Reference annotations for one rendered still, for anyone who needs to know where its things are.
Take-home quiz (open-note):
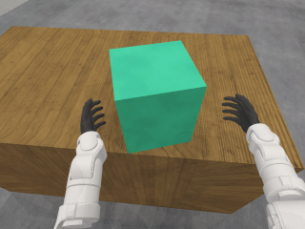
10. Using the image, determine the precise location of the right robot forearm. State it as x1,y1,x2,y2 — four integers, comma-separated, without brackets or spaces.
246,123,305,204

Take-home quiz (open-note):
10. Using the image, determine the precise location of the pedestal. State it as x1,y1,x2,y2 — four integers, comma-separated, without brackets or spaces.
0,26,305,215

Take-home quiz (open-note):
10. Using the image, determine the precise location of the left robot forearm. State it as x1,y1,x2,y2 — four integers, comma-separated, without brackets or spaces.
53,131,107,229

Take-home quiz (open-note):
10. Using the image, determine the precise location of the carton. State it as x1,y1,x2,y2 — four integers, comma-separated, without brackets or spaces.
109,40,207,154

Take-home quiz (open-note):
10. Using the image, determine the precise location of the robot left hand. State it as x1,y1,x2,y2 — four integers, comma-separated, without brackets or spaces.
80,98,106,135

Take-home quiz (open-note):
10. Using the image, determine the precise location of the robot right upper arm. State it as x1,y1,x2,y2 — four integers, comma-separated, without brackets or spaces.
266,200,305,229

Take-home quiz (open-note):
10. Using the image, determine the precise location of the robot right hand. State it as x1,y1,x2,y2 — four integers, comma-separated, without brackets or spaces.
221,94,260,134

